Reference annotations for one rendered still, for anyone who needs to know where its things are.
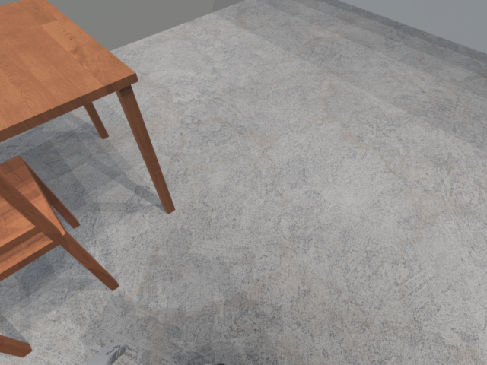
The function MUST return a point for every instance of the chair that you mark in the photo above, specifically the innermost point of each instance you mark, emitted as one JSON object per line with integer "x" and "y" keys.
{"x": 29, "y": 228}

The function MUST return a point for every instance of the table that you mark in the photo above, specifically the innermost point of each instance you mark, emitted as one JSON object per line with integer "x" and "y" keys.
{"x": 49, "y": 66}

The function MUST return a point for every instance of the robot left hand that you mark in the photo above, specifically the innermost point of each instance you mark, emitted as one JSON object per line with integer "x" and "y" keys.
{"x": 108, "y": 354}

